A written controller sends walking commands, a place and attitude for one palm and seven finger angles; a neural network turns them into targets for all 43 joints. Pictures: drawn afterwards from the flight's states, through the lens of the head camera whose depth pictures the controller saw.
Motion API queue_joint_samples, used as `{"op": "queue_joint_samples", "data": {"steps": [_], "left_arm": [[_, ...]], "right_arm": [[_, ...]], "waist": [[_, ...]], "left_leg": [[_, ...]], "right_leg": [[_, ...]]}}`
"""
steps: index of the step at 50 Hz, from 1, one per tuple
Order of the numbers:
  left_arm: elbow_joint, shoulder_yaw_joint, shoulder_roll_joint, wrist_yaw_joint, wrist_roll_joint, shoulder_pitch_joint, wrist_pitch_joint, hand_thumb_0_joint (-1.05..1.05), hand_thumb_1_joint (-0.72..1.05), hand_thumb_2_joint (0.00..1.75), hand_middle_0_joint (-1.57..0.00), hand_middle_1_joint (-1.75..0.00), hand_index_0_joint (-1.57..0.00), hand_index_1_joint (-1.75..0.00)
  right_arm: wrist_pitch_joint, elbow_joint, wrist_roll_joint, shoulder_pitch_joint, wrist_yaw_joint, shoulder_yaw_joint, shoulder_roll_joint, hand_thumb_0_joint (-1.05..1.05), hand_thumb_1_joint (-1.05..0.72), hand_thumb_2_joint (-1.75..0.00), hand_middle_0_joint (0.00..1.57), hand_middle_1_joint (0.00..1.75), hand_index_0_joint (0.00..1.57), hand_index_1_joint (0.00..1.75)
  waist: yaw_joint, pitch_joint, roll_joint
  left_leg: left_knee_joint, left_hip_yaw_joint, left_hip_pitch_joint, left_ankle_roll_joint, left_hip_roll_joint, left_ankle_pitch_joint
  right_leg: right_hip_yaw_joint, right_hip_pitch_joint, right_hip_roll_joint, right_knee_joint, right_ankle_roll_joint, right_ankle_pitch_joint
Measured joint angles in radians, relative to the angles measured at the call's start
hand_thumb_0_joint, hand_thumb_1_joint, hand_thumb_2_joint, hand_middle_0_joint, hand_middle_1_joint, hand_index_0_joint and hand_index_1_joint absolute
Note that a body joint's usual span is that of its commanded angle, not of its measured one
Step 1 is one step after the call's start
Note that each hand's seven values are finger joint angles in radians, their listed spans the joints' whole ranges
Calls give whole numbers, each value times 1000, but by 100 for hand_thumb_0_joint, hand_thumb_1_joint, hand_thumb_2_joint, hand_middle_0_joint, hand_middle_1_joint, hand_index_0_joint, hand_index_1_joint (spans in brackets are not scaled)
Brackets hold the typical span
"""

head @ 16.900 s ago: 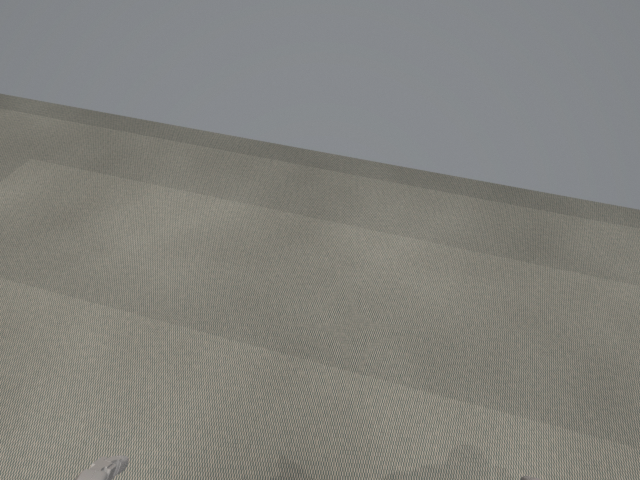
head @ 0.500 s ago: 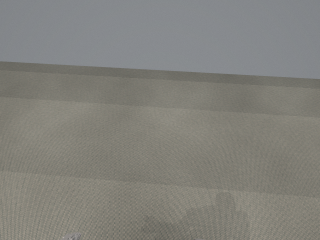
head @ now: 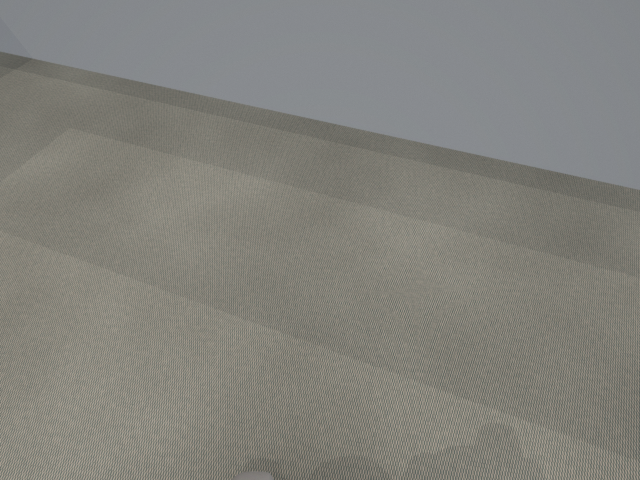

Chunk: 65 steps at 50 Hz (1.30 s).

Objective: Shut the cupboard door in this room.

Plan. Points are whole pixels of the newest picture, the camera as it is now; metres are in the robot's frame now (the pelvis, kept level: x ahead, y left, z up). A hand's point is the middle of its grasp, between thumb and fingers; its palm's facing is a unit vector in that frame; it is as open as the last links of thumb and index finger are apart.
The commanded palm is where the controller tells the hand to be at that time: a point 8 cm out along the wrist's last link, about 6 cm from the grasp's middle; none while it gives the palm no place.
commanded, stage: turn or walk to find it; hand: left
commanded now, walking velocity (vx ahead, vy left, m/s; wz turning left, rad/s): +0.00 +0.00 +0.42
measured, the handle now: out of the picture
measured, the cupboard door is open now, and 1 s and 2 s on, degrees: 81 81 81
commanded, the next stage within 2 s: stand and wait in 0.10 s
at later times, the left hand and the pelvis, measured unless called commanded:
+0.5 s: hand out of the picture +0.01 +0.22 -0.17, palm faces +0.02 -0.97 -0.22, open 7.4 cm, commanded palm none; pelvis -0.01 +0.03 +0.00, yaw -4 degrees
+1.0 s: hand out of the picture +0.08 +0.19 -0.16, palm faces -0.21 -0.94 -0.26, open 7.4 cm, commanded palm none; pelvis -0.03 +0.01 +0.00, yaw -17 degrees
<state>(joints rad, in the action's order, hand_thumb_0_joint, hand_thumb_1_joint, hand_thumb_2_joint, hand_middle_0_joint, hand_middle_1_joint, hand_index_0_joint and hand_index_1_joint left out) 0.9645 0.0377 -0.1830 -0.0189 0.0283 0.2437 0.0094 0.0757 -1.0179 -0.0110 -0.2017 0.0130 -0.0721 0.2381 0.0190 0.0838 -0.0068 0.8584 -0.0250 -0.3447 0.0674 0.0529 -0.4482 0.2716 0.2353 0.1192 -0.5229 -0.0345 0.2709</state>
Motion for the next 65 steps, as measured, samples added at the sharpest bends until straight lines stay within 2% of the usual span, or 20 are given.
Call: {"op": "queue_joint_samples", "data": {"steps": [4, 5, 6, 8, 13, 16, 19, 24, 27, 28, 30, 32, 34, 37, 46, 55, 57, 59, 61, 65], "left_arm": [[20, 12, -30, 2, -3, 14, 9, 1, 90, 90, -21, -30, -21, -30], [24, 16, -40, 2, -7, 19, 15, 1, 90, 90, -21, -30, -21, -30], [31, 20, -53, 2, -11, 18, 26, 1, 90, 90, -21, -30, -21, -30], [44, 24, -69, -3, -11, 16, 49, 1, 90, 90, -20, -30, -20, -30], [76, 17, -65, 0, -11, 11, 49, 1, 91, 90, -20, -30, -20, -30], [87, 8, -50, 1, -11, 22, 43, 1, 91, 90, -20, -30, -20, -30], [93, 7, -30, 3, -12, 30, 53, 1, 91, 90, -20, -30, -20, -30], [83, 9, 3, 13, -9, 21, 64, 1, 91, 90, -20, -30, -20, -30], [63, 11, 13, 20, -8, 13, 51, 1, 90, 90, -20, -30, -20, -30], [56, 12, 12, 22, -6, 13, 43, 1, 90, 90, -20, -30, -20, -30], [50, 12, 22, 19, -3, -1, 27, 1, 90, 90, -20, -30, -20, -30], [36, 11, 28, 14, -6, -11, 18, 1, 90, 90, -20, -30, -20, -30], [25, 15, 29, 9, -9, -16, 15, 1, 90, 90, -20, -30, -20, -30], [20, 16, 24, 9, -13, -21, 15, 1, 90, 90, -20, -30, -20, -30], [8, 20, -1, 18, -10, -34, 12, 1, 90, 90, -21, -30, -21, -30], [-4, 31, -41, 16, -5, -40, 28, 1, 90, 90, -21, -30, -21, -30], [-6, 35, -54, 15, -10, -38, 36, 1, 90, 90, -21, -30, -21, -30], [-4, 42, -74, 15, -16, -42, 49, 1, 90, 90, -20, -30, -20, -30], [-3, 47, -78, 17, -10, -41, 62, 1, 90, 90, -20, -30, -20, -30], [-9, 58, -84, 35, 0, -42, 69, 1, 90, 90, -20, -30, -20, -30]], "right_arm": [[-24, 26, 5, 40, -1, 12, -11, 1, -91, -90, 19, 30, 20, 30], [-34, 34, 4, 46, 0, 14, -15, 1, -91, -90, 19, 30, 20, 30], [-42, 38, 2, 56, -1, 15, -26, 1, -91, -90, 19, 30, 20, 30], [-53, 48, -3, 66, -4, 25, -43, 1, -91, -90, 19, 30, 20, 30], [-69, 31, -4, 74, -30, 48, -66, 1, -91, -90, 20, 30, 20, 30], [-80, 18, 0, 74, -36, 55, -83, 1, -91, -90, 20, 30, 20, 30], [-82, 15, 2, 73, -42, 48, -97, 0, -92, -90, 20, 30, 20, 30], [-73, 15, -8, 68, -38, 30, -84, 0, -93, -90, 20, 30, 20, 30], [-62, 6, -8, 53, -34, 18, -64, 0, -92, -90, 20, 30, 20, 30], [-58, 3, -6, 44, -34, 14, -56, 0, -92, -90, 20, 30, 20, 30], [-42, -4, 0, 33, -36, 3, -32, 0, -92, -90, 20, 30, 20, 30], [-19, -8, 1, 26, -40, -3, -15, 0, -92, -90, 20, 30, 20, 30], [-9, -13, -1, 25, -38, -6, -4, 1, -92, -90, 20, 30, 20, 30], [-12, -7, -4, 28, -33, -10, 9, 1, -92, -90, 20, 30, 20, 30], [-20, 16, -5, 43, -36, -2, 19, 1, -91, -90, 19, 30, 20, 30], [-40, 69, 9, 102, -38, 20, -19, 1, -91, -90, 20, 30, 20, 30], [-56, 84, 13, 101, -38, 28, -28, 1, -91, -90, 20, 30, 20, 30], [-69, 91, 8, 96, -38, 35, -49, 1, -91, -90, 20, 30, 20, 30], [-66, 101, 0, 82, -34, 44, -55, 1, -91, -90, 20, 30, 20, 30], [-65, 104, -8, 45, -39, 49, -62, 1, -91, -90, 20, 30, 20, 30]], "waist": [[12, 1, 19], [12, -3, 26], [16, 0, 47], [22, -2, 63], [29, -26, 49], [35, -40, 44], [35, -42, 34], [17, -21, 6], [10, -9, -11], [9, -9, -14], [2, 2, -46], [-2, 13, -53], [1, 19, -45], [-2, 23, -34], [-2, -1, -19], [22, -7, 10], [20, -14, 21], [22, -11, 62], [24, -14, 60], [17, -16, 43]], "left_leg": [[-219, -47, 87, -18, -11, 83], [-271, -51, 107, -47, -18, 109], [-265, -56, 105, -71, -32, 108], [-263, -57, 109, -95, -41, 104], [-374, -55, 170, -108, -50, 161], [-421, -77, 201, -112, -58, 181], [-424, -106, 211, -111, -53, 177], [-370, -157, 193, -96, -21, 146], [-306, -188, 168, -75, 8, 113], [-270, -198, 153, -65, 19, 94], [-143, -157, 93, -52, 46, 18], [28, -81, 15, -44, 27, -50], [161, -35, -48, -37, 12, -30], [237, 3, -103, -20, 10, 44], [137, 44, -91, 14, 14, 70], [-126, 28, 11, -5, -32, 38], [-277, 18, 73, -15, -38, 113], [-300, -18, 92, -65, -56, 140], [-301, -47, 106, -99, -41, 135], [-366, -83, 146, -113, -17, 161]], "right_leg": [[32, 29, 28, -68, 27, 25], [37, 45, 40, -103, 36, 40], [8, 69, 49, -160, 55, 100], [-80, 123, 23, -301, 76, 210], [-219, 184, -33, -487, 88, 150], [-265, 175, -43, -483, 94, 115], [-273, 155, -49, -454, 98, 132], [-225, 101, -59, -326, 92, 177], [-192, 46, -69, -180, 82, 98], [-185, 22, -73, -117, 63, 57], [-177, 30, -104, -121, 5, 80], [-181, 32, -116, -110, -26, 75], [-198, 26, -124, -68, -34, 43], [-228, 16, -138, 1, -40, -6], [-297, 19, -172, 63, -39, -56], [-376, 60, -204, 36, 1, -70], [-392, 82, -213, -1, 19, -57], [-409, 123, -202, -109, 31, 41], [-373, 184, -202, -304, 53, 163], [-327, 266, -165, -598, 86, 136]]}}
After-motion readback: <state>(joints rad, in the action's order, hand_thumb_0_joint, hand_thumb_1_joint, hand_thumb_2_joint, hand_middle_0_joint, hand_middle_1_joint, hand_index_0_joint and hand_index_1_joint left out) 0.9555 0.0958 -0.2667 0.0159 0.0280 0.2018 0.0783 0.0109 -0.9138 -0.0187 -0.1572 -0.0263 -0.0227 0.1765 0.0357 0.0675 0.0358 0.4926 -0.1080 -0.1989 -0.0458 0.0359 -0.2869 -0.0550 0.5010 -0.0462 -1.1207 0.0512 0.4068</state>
